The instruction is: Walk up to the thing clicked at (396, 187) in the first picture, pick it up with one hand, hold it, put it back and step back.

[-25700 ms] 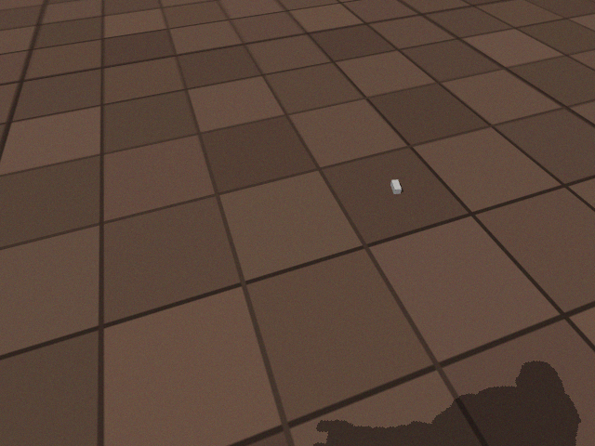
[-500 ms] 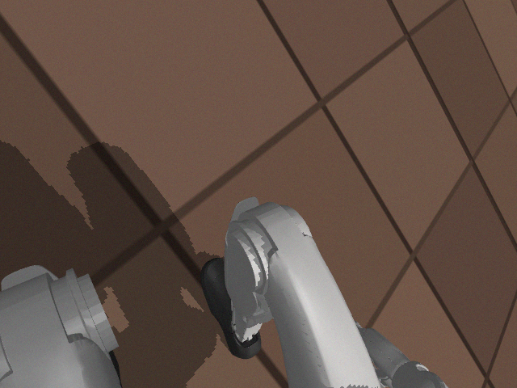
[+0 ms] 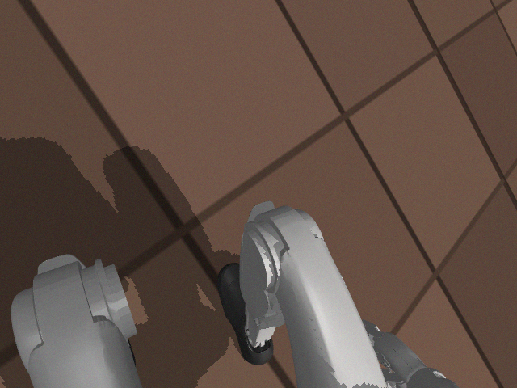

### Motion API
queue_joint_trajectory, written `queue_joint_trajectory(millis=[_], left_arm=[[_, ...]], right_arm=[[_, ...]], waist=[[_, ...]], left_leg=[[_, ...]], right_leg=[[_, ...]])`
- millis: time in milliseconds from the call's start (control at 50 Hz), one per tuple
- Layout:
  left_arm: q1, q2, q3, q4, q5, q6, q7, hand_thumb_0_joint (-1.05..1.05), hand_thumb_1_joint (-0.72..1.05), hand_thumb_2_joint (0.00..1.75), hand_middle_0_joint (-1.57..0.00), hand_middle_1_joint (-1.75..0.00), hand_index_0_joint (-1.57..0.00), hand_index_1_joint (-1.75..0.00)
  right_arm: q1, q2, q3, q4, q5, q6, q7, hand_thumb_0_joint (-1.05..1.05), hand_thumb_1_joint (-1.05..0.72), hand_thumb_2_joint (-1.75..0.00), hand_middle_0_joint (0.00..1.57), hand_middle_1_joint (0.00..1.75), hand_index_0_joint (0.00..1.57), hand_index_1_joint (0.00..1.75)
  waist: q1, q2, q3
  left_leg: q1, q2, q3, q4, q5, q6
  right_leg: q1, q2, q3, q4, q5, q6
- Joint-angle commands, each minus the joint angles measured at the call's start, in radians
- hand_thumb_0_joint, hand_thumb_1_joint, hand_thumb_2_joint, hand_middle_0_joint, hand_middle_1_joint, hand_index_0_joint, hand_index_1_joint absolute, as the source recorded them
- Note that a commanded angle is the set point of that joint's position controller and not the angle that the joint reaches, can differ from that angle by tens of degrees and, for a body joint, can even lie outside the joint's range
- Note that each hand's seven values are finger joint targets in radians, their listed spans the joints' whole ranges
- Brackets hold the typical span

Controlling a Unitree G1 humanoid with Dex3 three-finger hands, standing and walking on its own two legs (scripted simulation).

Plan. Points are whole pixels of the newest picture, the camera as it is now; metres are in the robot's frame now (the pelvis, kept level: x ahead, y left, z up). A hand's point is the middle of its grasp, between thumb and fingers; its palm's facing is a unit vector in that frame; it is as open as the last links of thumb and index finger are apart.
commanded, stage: settle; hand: left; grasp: from above
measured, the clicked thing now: out of the picture +0.45 +0.39 -0.26
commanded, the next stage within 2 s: lift in 0.46 s
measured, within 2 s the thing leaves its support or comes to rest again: neither
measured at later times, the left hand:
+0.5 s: hand out of the picture +0.43 +0.37 -0.13, palm faces -0.46 -0.07 -0.89, open 6.0 cm
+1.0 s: hand out of the picture +0.40 +0.37 -0.06, palm faces -0.50 -0.12 -0.86, open 6.0 cm
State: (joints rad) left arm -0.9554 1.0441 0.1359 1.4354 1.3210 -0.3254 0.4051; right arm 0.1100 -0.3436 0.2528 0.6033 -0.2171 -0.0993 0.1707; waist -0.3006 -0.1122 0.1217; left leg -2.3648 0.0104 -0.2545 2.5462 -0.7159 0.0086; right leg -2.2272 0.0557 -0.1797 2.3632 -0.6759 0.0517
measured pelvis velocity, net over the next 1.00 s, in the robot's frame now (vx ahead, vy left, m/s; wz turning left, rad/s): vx -0.01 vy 0.00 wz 0.12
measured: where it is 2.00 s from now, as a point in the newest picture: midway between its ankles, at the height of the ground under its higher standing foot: (191, 361)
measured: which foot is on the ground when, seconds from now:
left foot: down 0.00-1.00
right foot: down 0.00-1.00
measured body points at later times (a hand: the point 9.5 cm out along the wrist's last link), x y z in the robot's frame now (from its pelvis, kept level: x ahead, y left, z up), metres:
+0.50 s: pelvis -0.01 +0.00 +0.02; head +0.22 +0.12 +0.39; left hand +0.45 +0.38 -0.08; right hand +0.09 -0.27 -0.07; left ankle +0.06 +0.12 -0.27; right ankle +0.11 -0.12 -0.27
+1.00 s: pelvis -0.01 +0.00 +0.07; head +0.20 +0.09 +0.45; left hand +0.42 +0.37 -0.01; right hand +0.09 -0.27 -0.04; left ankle +0.06 +0.12 -0.27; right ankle +0.11 -0.12 -0.27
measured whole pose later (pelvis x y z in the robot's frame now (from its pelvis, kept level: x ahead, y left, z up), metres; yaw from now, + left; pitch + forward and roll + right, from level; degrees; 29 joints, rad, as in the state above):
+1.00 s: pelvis -0.01 +0.00 +0.07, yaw +7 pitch +34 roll -10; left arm -0.81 0.82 0.06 1.03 1.11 -0.30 0.01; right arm 0.19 -0.29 0.08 0.62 -0.07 0.09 0.08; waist -0.18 0.02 -0.08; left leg -2.23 0.00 -0.12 2.27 -0.64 0.02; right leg -2.13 0.01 -0.08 2.17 -0.65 0.05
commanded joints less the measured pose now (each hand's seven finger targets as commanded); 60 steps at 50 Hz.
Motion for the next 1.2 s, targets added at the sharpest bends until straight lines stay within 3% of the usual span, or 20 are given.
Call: queue_joint_trajectory(millis=[0,40,140,160,180,280,560,580,620,760,800,860,900,960,1000,1040,1060,1100,1140,1180], left_arm=[[-0.268,0.213,0.002,-0.232,-0.049,0.010,-0.016,0.00,0.90,0.00,-1.21,-0.05,-1.25,0.00],[-0.269,0.181,-0.020,-0.208,-0.052,0.021,-0.045,0.00,0.88,0.00,-1.19,-0.05,-1.24,0.00],[-0.277,0.159,-0.028,-0.265,-0.069,0.030,-0.109,0.00,0.86,0.00,-1.20,-0.01,-1.24,0.00],[-0.286,0.141,-0.038,-0.268,-0.073,0.029,-0.124,0.00,0.86,0.00,-1.20,-0.03,-1.24,0.00],[-0.286,0.135,-0.044,-0.274,-0.079,0.028,-0.137,0.00,0.85,0.00,-1.19,-0.02,-1.23,0.00],[-0.312,0.136,-0.040,-0.300,-0.084,0.012,-0.172,0.00,0.81,0.00,-1.17,-0.01,-1.20,0.00],[-0.348,0.142,-0.034,-0.306,-0.086,-0.003,-0.189,0.00,0.83,0.00,-1.20,-0.08,-1.25,-0.03],[-0.353,0.136,-0.041,-0.325,-0.092,-0.003,-0.193,0.00,0.75,0.08,-1.12,-0.09,-1.17,-0.09],[-0.338,0.159,-0.019,-0.351,-0.095,0.003,-0.196,0.00,0.83,0.02,-1.18,-0.09,-1.22,-0.05],[-0.282,0.115,-0.019,-0.420,-0.164,0.051,-0.266,0.00,0.84,0.01,-1.19,-0.06,-1.23,-0.02],[-0.264,0.130,-0.003,-0.489,-0.179,0.055,-0.295,0.00,0.84,0.02,-1.19,-0.06,-1.23,-0.03],[-0.201,0.098,-0.012,-0.538,-0.210,0.045,-0.341,0.00,0.86,0.02,-1.20,-0.07,-1.24,-0.03],[-0.177,0.119,0.014,-0.580,-0.225,0.034,-0.364,0.00,0.85,0.02,-1.19,-0.06,-1.23,-0.02],[-0.161,0.094,0.021,-0.646,-0.250,0.013,-0.374,0.00,0.86,0.02,-1.21,-0.05,-1.25,-0.02],[-0.135,0.050,0.000,-0.651,-0.263,0.009,-0.376,0.00,0.86,0.02,-1.20,-0.06,-1.23,-0.02],[-0.116,0.064,0.010,-0.682,-0.259,0.004,-0.374,0.00,0.84,0.05,-1.19,-0.07,-1.22,-0.04],[-0.109,0.036,-0.006,-0.696,-0.262,0.003,-0.376,0.00,0.84,0.04,-1.18,-0.08,-1.21,-0.05],[-0.066,0.029,0.000,-0.689,-0.273,0.010,-0.379,0.00,0.85,0.05,-1.18,-0.10,-1.22,-0.06],[-0.043,-0.011,-0.025,-0.732,-0.285,0.022,-0.387,0.00,0.86,0.01,-1.17,-0.09,-1.22,-0.05],[-0.004,-0.007,-0.014,-0.768,-0.300,0.033,-0.393,0.00,0.84,0.01,-1.15,-0.10,-1.20,-0.05]], right_arm=[[0.191,-0.297,-0.142,0.013,0.028,0.019,-0.006,0.00,-0.90,-0.90,0.20,0.30,0.20,0.30],[0.207,-0.283,-0.149,0.020,0.039,0.031,-0.005,0.00,-0.90,-0.90,0.20,0.30,0.20,0.30],[0.212,-0.275,-0.168,0.011,0.062,0.072,-0.019,0.00,-0.91,-0.90,0.20,0.30,0.20,0.30],[0.213,-0.275,-0.170,0.007,0.066,0.080,-0.022,0.00,-0.91,-0.90,0.20,0.30,0.20,0.30],[0.209,-0.270,-0.174,0.009,0.072,0.088,-0.028,0.00,-0.91,-0.90,0.20,0.30,0.20,0.30],[0.220,-0.260,-0.181,0.002,0.080,0.115,-0.049,0.00,-0.91,-0.90,0.20,0.30,0.20,0.30],[0.231,-0.246,-0.186,0.005,0.085,0.148,-0.086,0.00,-0.94,-0.91,0.20,0.30,0.20,0.30],[0.233,-0.236,-0.187,0.004,0.086,0.149,-0.086,0.00,-0.90,-0.89,0.20,0.30,0.20,0.30],[0.238,-0.235,-0.193,0.003,0.090,0.152,-0.088,0.00,-0.91,-0.90,0.20,0.30,0.20,0.30],[0.261,-0.227,-0.233,-0.006,0.116,0.164,-0.090,0.00,-0.92,-0.91,0.20,0.30,0.20,0.30],[0.263,-0.218,-0.243,-0.010,0.128,0.173,-0.093,0.00,-0.91,-0.91,0.20,0.30,0.20,0.30],[0.265,-0.198,-0.255,-0.013,0.139,0.179,-0.098,0.00,-0.91,-0.91,0.20,0.30,0.20,0.30],[0.262,-0.194,-0.266,-0.014,0.145,0.184,-0.106,0.00,-0.92,-0.91,0.20,0.30,0.20,0.30],[0.251,-0.177,-0.281,-0.015,0.158,0.183,-0.114,0.00,-0.91,-0.91,0.20,0.30,0.20,0.30],[0.245,-0.169,-0.283,-0.016,0.167,0.180,-0.117,0.00,-0.91,-0.91,0.20,0.30,0.20,0.30],[0.234,-0.165,-0.290,-0.018,0.175,0.178,-0.124,0.00,-0.91,-0.90,0.20,0.30,0.20,0.30],[0.231,-0.160,-0.292,-0.018,0.178,0.176,-0.126,0.00,-0.91,-0.90,0.20,0.30,0.20,0.30],[0.225,-0.162,-0.301,-0.019,0.185,0.173,-0.130,0.00,-0.91,-0.90,0.20,0.30,0.20,0.30],[0.219,-0.157,-0.306,-0.023,0.192,0.169,-0.136,0.00,-0.91,-0.90,0.20,0.30,0.20,0.30],[0.215,-0.153,-0.312,-0.030,0.200,0.166,-0.142,0.00,-0.91,-0.90,0.20,0.30,0.20,0.30]], waist=[[-0.004,0.603,-0.746],[-0.010,0.540,-0.713],[0.026,0.507,-0.747],[0.013,0.510,-0.747],[0.027,0.499,-0.750],[0.022,0.468,-0.741],[0.041,0.474,-0.790],[0.037,0.483,-0.800],[0.063,0.501,-0.845],[0.077,0.471,-0.860],[0.103,0.480,-0.923],[0.105,0.442,-0.925],[0.124,0.412,-0.937],[0.143,0.422,-0.966],[0.131,0.422,-0.927],[0.147,0.424,-0.925],[0.145,0.434,-0.931],[0.152,0.407,-0.900],[0.153,0.400,-0.918],[0.165,0.393,-0.911]], left_leg=[[0.595,0.022,0.102,-0.301,0.296,-0.014],[0.555,0.018,0.107,-0.306,0.266,-0.006],[0.551,0.005,0.124,-0.330,0.261,0.000],[0.555,0.003,0.120,-0.340,0.255,-0.002],[0.563,0.005,0.119,-0.347,0.248,0.000],[0.547,-0.006,0.128,-0.361,0.219,0.003],[0.582,-0.017,0.147,-0.406,0.200,0.006],[0.583,-0.014,0.155,-0.408,0.194,0.009],[0.609,-0.018,0.159,-0.421,0.218,0.007],[0.640,-0.020,0.166,-0.476,0.210,0.013],[0.667,-0.021,0.173,-0.503,0.212,0.017],[0.686,-0.020,0.180,-0.529,0.217,0.021],[0.696,-0.023,0.188,-0.534,0.219,0.025],[0.757,-0.018,0.184,-0.585,0.214,0.025],[0.769,-0.014,0.172,-0.624,0.204,0.024],[0.786,-0.011,0.164,-0.666,0.166,0.025],[0.808,-0.008,0.156,-0.693,0.158,0.023],[0.829,-0.005,0.143,-0.734,0.131,0.024],[0.883,0.000,0.133,-0.772,0.136,0.023],[0.919,0.000,0.133,-0.811,0.143,0.023]], right_leg=[[0.272,0.027,-0.070,-0.194,0.273,-0.090],[0.267,0.025,-0.059,-0.209,0.257,-0.088],[0.276,0.016,-0.043,-0.233,0.246,-0.094],[0.273,0.014,-0.043,-0.234,0.241,-0.095],[0.261,0.014,-0.039,-0.235,0.232,-0.096],[0.266,0.008,-0.029,-0.260,0.205,-0.098],[0.253,0.002,-0.012,-0.288,0.176,-0.104],[0.275,0.003,-0.008,-0.295,0.176,-0.100],[0.291,-0.002,-0.004,-0.294,0.195,-0.099],[0.321,-0.009,0.016,-0.345,0.185,-0.103],[0.360,-0.012,0.030,-0.356,0.191,-0.099],[0.405,-0.012,0.043,-0.393,0.197,-0.095],[0.416,-0.013,0.054,-0.414,0.193,-0.100],[0.426,-0.015,0.066,-0.434,0.196,-0.097],[0.419,-0.017,0.065,-0.446,0.197,-0.093],[0.428,-0.017,0.067,-0.465,0.177,-0.093],[0.437,-0.018,0.067,-0.469,0.178,-0.091],[0.457,-0.020,0.066,-0.496,0.165,-0.087],[0.477,-0.020,0.065,-0.521,0.169,-0.086],[0.528,-0.023,0.071,-0.559,0.176,-0.083]])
